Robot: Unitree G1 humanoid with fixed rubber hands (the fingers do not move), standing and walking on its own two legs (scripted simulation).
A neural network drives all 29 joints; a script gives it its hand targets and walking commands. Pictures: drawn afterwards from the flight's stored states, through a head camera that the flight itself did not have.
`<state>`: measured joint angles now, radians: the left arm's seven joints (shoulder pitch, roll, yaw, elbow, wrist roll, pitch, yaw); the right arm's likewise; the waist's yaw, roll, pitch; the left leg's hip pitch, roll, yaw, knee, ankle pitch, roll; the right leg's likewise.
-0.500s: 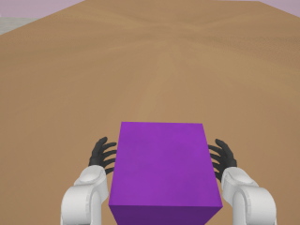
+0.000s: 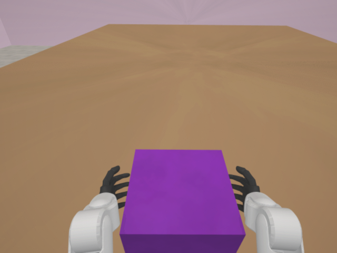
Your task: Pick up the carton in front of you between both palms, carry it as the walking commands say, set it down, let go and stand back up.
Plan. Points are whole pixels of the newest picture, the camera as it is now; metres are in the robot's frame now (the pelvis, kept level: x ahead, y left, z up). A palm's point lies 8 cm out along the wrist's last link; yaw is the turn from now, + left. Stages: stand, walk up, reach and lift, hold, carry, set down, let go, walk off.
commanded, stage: carry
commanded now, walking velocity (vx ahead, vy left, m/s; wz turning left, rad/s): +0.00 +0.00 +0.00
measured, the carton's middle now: (178, 215) +0.25 +0.00 +0.03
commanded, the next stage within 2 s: none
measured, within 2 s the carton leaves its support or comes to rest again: neither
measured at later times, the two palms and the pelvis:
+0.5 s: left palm (105, 202) +0.26 +0.17 +0.07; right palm (234, 201) +0.25 -0.13 +0.07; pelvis +0.00 +0.02 +0.00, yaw +0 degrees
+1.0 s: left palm (114, 195) +0.30 +0.16 +0.05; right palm (230, 196) +0.29 -0.14 +0.04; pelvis +0.00 +0.01 +0.00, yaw +0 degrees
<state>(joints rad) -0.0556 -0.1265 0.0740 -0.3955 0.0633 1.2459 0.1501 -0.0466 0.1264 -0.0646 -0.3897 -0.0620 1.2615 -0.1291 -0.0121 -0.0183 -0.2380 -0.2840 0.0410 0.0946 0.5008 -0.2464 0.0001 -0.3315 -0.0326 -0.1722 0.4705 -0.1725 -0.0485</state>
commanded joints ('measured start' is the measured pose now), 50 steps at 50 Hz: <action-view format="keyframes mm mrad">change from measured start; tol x8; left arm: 1 -389 -764 -592 -74 -254 -8 -96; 10 -406 -766 -620 -62 -272 -42 -127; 17 -397 -683 -548 123 -165 -123 -173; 40 -637 -879 -336 668 -20 -581 -335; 50 -615 -959 -424 587 -64 -555 -345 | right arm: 1 -433 727 588 -107 285 -22 95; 21 -512 727 552 114 200 -217 189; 39 -711 807 318 609 25 -586 325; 50 -705 896 429 544 71 -592 348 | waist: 1 12 26 -48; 50 12 6 -105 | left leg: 1 -48 109 -134 -122 98 28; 13 23 104 -117 -93 199 47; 18 -3 97 -121 -109 67 42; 32 45 103 -119 -112 116 52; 39 -26 95 -121 -132 -19 53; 50 27 105 -115 -77 96 48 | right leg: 1 91 -112 127 -46 21 7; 38 60 -122 171 -65 -62 9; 50 114 -131 156 -44 45 5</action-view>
